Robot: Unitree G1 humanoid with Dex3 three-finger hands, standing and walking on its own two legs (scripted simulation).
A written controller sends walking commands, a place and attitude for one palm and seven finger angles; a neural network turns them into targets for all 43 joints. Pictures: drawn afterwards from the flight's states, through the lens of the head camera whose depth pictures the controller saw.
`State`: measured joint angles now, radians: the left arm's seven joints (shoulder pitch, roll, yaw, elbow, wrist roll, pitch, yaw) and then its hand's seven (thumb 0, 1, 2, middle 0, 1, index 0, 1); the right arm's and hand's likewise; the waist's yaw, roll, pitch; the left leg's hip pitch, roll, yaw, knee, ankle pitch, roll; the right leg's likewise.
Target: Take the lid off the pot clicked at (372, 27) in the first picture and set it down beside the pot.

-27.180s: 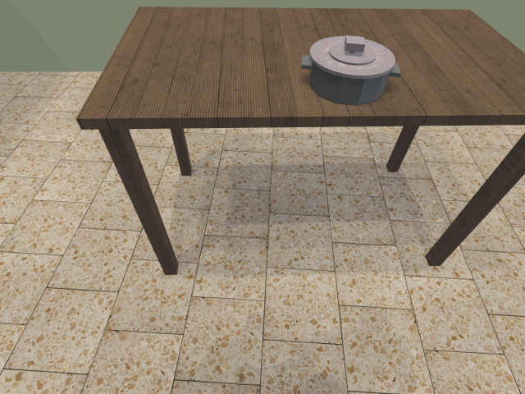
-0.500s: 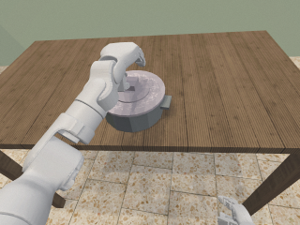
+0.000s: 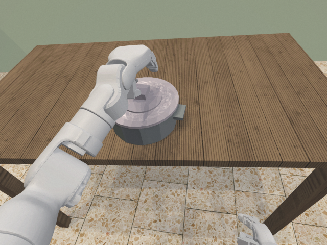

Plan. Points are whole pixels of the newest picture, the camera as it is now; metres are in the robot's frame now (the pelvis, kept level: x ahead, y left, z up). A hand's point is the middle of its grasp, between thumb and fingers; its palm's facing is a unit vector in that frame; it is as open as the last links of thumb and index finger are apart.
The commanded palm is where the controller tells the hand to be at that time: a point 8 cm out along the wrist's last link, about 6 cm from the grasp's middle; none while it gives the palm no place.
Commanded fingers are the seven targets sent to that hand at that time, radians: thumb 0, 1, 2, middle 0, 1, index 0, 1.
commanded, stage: move the open hand above the knob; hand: left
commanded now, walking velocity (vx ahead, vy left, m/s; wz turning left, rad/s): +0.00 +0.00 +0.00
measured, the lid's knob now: (140, 91) +0.47 +0.08 +0.15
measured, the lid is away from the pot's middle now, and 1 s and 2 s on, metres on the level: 0.00 0.00 0.00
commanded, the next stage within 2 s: lower the open fingers around the knob in 0.52 s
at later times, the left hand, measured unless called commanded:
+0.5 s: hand (129, 82) +0.44 +0.09 +0.20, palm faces -0.15 -0.05 -0.99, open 10.2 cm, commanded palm +0.41 +0.09 +0.26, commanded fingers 0.00 -0.33 1.48 -0.83 -0.08 -0.83 -0.08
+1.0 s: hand (135, 90) +0.44 +0.08 +0.18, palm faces -0.22 -0.08 -0.97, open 10.2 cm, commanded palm +0.41 +0.09 +0.24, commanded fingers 0.00 -0.33 1.48 -0.83 -0.08 -0.83 -0.08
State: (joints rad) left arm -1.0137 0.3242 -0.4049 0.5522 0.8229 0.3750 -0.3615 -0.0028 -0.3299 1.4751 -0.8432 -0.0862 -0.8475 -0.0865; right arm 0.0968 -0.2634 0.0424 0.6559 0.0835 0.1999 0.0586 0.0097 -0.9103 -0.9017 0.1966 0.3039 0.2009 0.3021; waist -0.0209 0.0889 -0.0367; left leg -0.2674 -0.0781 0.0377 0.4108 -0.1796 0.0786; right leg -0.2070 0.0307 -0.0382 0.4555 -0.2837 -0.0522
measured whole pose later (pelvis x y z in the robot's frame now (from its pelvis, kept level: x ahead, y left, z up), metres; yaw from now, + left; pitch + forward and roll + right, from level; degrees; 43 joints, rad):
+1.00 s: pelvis +0.00 +0.01 +0.00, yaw +0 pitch +2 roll +0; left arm -0.96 0.32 -0.40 0.54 0.80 0.35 -0.38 0.00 -0.33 1.48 -0.84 -0.09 -0.85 -0.09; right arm 0.12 -0.27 0.03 0.65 0.08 0.20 0.06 0.01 -0.91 -0.90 0.20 0.30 0.20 0.30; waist -0.03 0.09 -0.03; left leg -0.26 -0.08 0.04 0.41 -0.18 0.09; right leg -0.20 0.03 -0.04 0.44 -0.28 -0.04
